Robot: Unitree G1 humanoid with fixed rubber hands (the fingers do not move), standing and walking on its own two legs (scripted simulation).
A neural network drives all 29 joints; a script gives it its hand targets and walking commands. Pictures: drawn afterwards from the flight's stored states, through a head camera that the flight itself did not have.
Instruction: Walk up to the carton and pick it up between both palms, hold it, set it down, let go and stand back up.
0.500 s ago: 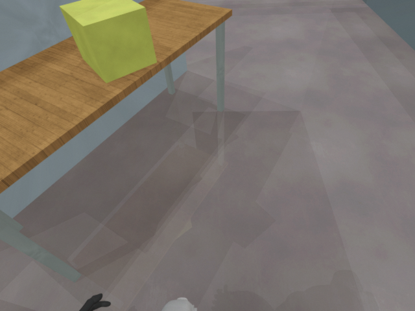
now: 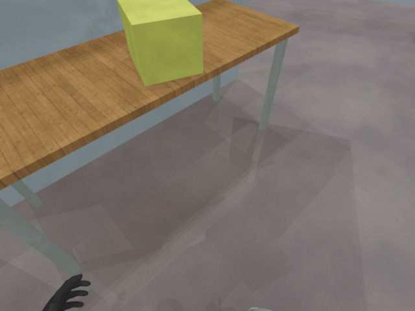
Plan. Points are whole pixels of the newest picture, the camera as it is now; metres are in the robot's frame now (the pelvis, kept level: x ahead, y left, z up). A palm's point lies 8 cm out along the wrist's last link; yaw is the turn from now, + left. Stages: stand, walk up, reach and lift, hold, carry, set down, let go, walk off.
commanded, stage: walk up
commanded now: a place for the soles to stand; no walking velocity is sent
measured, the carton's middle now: (161, 37) +1.00 +0.21 +0.06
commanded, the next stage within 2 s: none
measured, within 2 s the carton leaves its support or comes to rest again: neither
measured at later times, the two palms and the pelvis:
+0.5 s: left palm (98, 308) +0.15 +0.25 -0.10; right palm (389, 235) +0.30 -0.38 -0.08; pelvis +0.16 -0.08 +0.00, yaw +16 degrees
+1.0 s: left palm (158, 273) +0.22 +0.14 -0.11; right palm (377, 165) +0.51 -0.46 -0.09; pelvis +0.32 -0.17 -0.02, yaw +28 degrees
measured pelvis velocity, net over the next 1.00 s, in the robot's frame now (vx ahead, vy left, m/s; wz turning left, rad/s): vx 0.32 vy -0.17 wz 0.48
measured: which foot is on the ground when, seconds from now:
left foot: up 0.00-0.30, down 0.32-0.62, up 0.64-0.86, down 0.88-1.00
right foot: down 0.00-0.32, up 0.34-0.60, down 0.62-0.90, up 0.92-1.00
